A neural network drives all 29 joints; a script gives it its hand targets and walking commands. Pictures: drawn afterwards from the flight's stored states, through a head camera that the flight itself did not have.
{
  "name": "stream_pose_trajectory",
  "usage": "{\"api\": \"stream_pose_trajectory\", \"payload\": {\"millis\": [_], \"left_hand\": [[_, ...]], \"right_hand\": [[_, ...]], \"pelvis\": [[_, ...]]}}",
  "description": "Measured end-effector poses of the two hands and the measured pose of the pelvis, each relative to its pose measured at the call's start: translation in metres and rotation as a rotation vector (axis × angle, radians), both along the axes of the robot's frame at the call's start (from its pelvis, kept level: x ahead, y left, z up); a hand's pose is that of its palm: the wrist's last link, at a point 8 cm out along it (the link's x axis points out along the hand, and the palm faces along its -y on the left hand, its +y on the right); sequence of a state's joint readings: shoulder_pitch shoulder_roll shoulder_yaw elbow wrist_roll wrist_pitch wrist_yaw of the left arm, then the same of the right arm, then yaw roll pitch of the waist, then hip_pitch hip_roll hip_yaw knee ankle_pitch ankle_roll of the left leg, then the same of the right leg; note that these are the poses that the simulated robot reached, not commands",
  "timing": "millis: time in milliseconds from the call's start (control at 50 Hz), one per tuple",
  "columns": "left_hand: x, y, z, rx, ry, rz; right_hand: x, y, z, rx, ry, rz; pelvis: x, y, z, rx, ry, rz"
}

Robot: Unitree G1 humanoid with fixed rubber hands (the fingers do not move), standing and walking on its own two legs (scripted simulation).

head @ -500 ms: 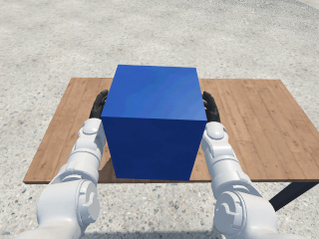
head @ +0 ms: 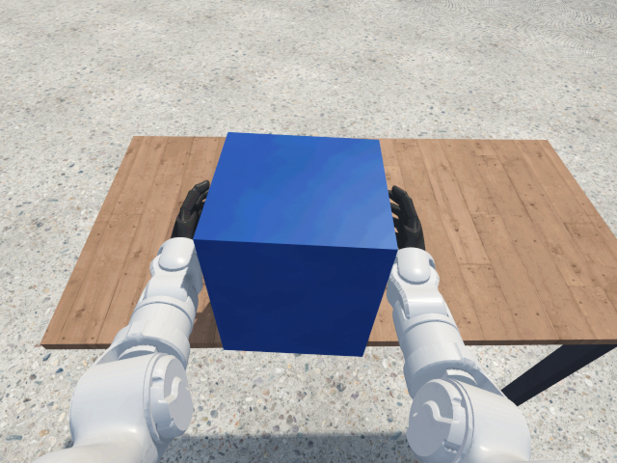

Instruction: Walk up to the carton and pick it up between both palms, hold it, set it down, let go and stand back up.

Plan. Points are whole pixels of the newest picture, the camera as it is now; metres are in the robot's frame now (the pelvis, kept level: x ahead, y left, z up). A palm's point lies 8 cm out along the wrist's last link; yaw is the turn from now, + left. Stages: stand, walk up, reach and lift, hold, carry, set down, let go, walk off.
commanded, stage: set down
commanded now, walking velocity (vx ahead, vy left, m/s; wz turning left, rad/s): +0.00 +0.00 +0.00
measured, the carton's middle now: (298, 249) +0.41 +0.02 +0.03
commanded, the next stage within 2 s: none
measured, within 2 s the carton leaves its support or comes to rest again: rests again in 0.32 s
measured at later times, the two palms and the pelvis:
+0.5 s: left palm (192, 243) +0.41 +0.17 +0.05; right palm (407, 250) +0.39 -0.13 +0.06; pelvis +0.00 +0.00 +0.00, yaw +0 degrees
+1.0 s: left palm (192, 243) +0.41 +0.17 +0.05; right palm (407, 252) +0.39 -0.13 +0.05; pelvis +0.01 +0.00 +0.00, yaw +0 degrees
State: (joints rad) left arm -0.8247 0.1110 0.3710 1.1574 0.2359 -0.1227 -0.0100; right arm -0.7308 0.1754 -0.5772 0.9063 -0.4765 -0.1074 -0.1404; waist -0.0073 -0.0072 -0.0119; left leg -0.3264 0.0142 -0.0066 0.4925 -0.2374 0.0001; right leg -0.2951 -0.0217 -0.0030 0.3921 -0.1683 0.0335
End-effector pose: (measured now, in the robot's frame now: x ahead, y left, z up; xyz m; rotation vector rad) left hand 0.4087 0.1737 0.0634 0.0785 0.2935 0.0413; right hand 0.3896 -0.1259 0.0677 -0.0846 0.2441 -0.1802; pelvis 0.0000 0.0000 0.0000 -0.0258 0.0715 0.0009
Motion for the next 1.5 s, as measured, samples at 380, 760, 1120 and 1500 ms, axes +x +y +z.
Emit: {"api": "stream_pose_trajectory", "payload": {"millis": [380,760,1120,1500], "left_hand": [[-0.001,-0.001,-0.013,0.008,0.001,-0.006],[0.002,-0.002,-0.016,0.000,-0.015,-0.009],[0.001,-0.003,-0.020,-0.005,-0.006,0.009],[0.010,0.010,-0.037,-0.096,0.034,0.095]], "right_hand": [[-0.002,-0.001,-0.012,-0.014,-0.004,0.001],[0.000,-0.002,-0.014,-0.019,-0.031,0.000],[-0.009,-0.008,-0.041,0.085,0.048,-0.008],[0.025,-0.044,-0.026,0.117,0.007,-0.066]], "pelvis": [[0.002,0.000,0.000,0.000,0.003,0.000],[0.006,-0.001,0.000,-0.001,0.009,0.000],[0.007,-0.002,0.000,-0.001,0.009,-0.001],[0.017,-0.003,-0.001,-0.001,0.106,-0.004]]}}
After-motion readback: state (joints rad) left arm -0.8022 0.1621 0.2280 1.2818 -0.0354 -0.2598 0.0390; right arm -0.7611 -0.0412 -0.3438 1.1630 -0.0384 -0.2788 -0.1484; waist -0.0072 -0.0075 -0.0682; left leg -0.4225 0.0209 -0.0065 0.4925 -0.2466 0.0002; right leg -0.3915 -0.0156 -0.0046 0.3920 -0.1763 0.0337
